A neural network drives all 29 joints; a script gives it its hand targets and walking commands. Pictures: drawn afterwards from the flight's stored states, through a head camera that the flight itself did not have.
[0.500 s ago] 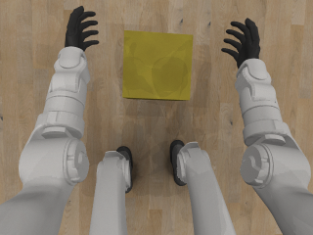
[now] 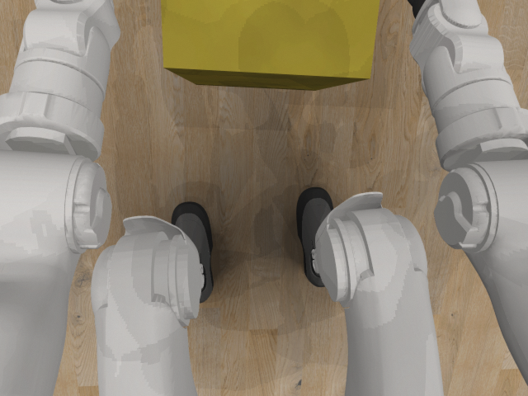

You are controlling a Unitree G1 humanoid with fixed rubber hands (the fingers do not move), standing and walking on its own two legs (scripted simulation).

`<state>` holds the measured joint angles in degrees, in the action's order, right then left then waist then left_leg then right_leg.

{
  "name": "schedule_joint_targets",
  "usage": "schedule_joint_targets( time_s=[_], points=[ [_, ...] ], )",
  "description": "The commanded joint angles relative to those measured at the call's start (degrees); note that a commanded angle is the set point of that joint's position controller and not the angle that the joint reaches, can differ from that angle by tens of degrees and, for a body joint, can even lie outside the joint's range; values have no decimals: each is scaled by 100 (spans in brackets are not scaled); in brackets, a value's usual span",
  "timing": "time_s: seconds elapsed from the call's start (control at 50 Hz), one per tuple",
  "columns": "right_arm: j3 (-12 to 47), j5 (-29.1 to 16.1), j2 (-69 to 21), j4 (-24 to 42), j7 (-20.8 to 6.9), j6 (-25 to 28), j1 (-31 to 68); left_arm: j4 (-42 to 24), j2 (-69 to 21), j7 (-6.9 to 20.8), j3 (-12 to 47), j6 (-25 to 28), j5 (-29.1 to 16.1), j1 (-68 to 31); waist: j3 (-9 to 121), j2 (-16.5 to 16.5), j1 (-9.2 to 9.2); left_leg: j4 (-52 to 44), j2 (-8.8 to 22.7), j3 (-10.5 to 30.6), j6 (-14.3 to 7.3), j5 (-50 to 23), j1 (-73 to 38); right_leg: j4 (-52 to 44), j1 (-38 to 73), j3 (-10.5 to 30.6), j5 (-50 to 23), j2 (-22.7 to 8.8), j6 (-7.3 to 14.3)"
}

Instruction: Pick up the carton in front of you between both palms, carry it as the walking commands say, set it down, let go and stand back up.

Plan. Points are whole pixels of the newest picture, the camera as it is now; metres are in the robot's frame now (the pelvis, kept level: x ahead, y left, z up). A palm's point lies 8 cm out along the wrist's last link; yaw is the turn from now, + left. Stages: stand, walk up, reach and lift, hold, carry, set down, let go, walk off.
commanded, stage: reach and lift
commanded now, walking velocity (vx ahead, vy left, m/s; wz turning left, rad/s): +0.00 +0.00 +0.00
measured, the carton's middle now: (264, 1) +0.56 -0.04 -0.26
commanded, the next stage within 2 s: none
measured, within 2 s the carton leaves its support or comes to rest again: leaves its support in 0.94 s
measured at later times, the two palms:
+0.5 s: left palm out of the picture +0.57 +0.13 -0.19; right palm out of the picture +0.54 -0.20 -0.19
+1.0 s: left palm out of the picture +0.57 +0.12 -0.16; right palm out of the picture +0.54 -0.18 -0.16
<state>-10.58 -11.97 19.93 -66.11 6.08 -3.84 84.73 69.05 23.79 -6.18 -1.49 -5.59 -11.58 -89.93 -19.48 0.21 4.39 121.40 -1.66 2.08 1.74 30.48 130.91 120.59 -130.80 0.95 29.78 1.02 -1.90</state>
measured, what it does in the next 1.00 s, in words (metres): stands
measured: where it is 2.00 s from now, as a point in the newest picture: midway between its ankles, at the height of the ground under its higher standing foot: (257, 260)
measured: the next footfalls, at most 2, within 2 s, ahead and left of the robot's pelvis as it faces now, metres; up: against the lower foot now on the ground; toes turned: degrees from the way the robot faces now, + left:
none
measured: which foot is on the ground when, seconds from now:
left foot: down 0.00-1.00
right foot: down 0.00-1.00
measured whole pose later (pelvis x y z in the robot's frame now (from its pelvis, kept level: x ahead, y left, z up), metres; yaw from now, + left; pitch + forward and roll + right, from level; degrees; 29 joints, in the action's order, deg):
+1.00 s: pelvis +0.01 +0.00 -0.02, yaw +0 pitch +38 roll +0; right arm -11.7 -8.7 13.9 -50.1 10.7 -14.7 77.0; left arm 53.3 14.2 -8.6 -7.9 -14.0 -4.9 -80.4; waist -16.4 0.0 3.2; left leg 126.5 -2.7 2.4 2.4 33.6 130.5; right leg 126.0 -130.8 1.9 32.8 2.4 -2.6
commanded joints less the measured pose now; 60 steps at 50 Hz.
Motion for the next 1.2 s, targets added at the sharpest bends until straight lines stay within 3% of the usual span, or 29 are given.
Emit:
schedule_joint_targets(
  time_s=[0.0, 0.02, 0.06, 0.1, 0.18, 0.26, 0.44, 0.54, 0.58, 0.6, 0.66, 0.7, 0.74, 0.84, 0.9, 0.98, 1.04, 1.1, 1.18],
  points=[
    [97, -132, 924, 501, 41, 229, 1590, -525, 766, -14, 69, 245, -151, -1780, 7149, 310, 173, -538, 43, -282, 17, -1222, -3624, -674, 3629, -310, -1637, -90, -119],
    [109, -194, 943, 632, 63, 255, 1656, -597, 806, -24, 142, 279, -198, -1854, 7255, 328, 214, -477, 54, -263, 2, -1297, -3801, -636, 3501, -337, -1691, -77, -127],
    [232, -335, 962, 708, 69, 288, 1687, -675, 771, -52, 171, 310, -202, -1858, 7356, 481, 109, -341, 42, -315, 19, -1547, -3939, -544, 3501, -303, -1895, -55, -105],
    [339, -369, 930, 744, 64, 327, 1628, -820, 680, -68, 145, 337, -201, -1744, 7382, 417, 19, -291, 9, -350, 38, -1711, -3709, -436, 3785, -259, -2174, -15, -89],
    [392, -356, 843, 663, 94, 354, 1216, -1003, 471, -77, 230, 381, -305, -1371, 7666, 367, 116, -183, -49, -397, 66, -2060, -3817, -352, 4122, -276, -2556, 61, -78],
    [265, -186, 704, 409, 102, 335, 917, -802, 321, -49, 177, 368, -283, -1119, 7092, 337, 199, -270, -80, -354, 68, -1754, -3456, -429, 3777, -266, -2238, 45, -64],
    [475, -250, 398, 599, 33, 318, 1402, -562, 159, -68, 58, 370, -113, -1295, 6683, 184, -31, -471, -103, -305, 3, -1370, -3309, -526, 3357, -309, -1653, 41, -100],
    [536, -174, -76, 566, 15, 279, 1746, -541, -392, -65, 218, 360, -97, -1684, 6555, 245, 55, -511, -190, -300, 0, -1219, -3475, -595, 3377, -343, -1469, 137, -68],
    [615, -137, -594, 573, -82, 248, 1932, -525, -721, -50, 125, 359, 120, -1765, 6458, 216, -88, -519, -226, -310, -25, -1187, -3587, -574, 3351, -359, -1406, 195, -90],
    [964, -175, -1655, 755, -255, 217, 2401, -719, -1830, 128, 488, 320, 72, -2182, 6482, 231, -121, -521, -304, -299, -69, -1202, -3562, -571, 3393, -345, -1425, 265, -59],
    [1211, 117, -4086, 954, -986, -40, 3309, -610, -4436, 844, 578, 84, 374, -2756, 6057, 234, -103, -430, -460, -385, -118, -1035, -3348, -503, 3133, -405, -1189, 419, -29],
    [1116, 328, -4852, 1140, -1364, -255, 3408, -753, -5275, 1207, 335, -95, 620, -2622, 5869, 280, -122, -369, -537, -511, -148, -967, -3159, -442, 2951, -459, -1081, 492, -18],
    [1075, 381, -5279, 1335, -1603, -400, 3389, -989, -5689, 1403, 232, -222, 737, -2462, 5860, 286, -157, -332, -546, -581, -201, -1034, -3075, -420, 2812, -480, -1112, 533, -8],
    [1564, 12, -5914, 2246, -1811, -615, 3611, -1778, -6513, 1505, 693, -427, 455, -2653, 7231, 370, -92, -223, -553, -621, -265, -1718, -3587, -313, 3236, -525, -1815, 555, 31],
    [2011, -338, -6406, 2997, -1696, -685, 3571, -2741, -6924, 1391, 1234, -475, 124, -2886, 9109, 384, -73, -219, -617, -685, -199, -2424, -4381, -305, 4263, -598, -2698, 603, -4],
    [2303, -313, -6864, 4029, -1599, -938, 3470, -3741, -7713, 1260, 1548, -710, 9, -2723, 11474, 284, -31, -355, -757, -712, -85, -3407, -5412, -387, 4996, -724, -3555, 731, -87],
    [2334, 6, -7063, 4012, -1540, -1171, 2993, -3776, -7919, 1305, 1524, -962, 232, -2303, 11119, 199, 60, -711, -844, -788, -38, -2855, -4818, -775, 5185, -713, -3241, 764, -96],
    [1915, 500, -7265, 3367, -1572, -1349, 2406, -3091, -8135, 1432, 1152, -1165, 586, -1696, 9409, 231, 109, -1249, -860, -732, -23, -1770, -3926, -1227, 4389, -722, -2175, 776, -47],
    [1110, 1232, -7340, 2449, -1708, -1532, 2059, -2130, -7970, 1516, 100, -1292, 1407, -1287, 7618, 172, -54, -1876, -876, -676, -117, -633, -3238, -1852, 3431, -680, -853, 768, 35]
  ],
)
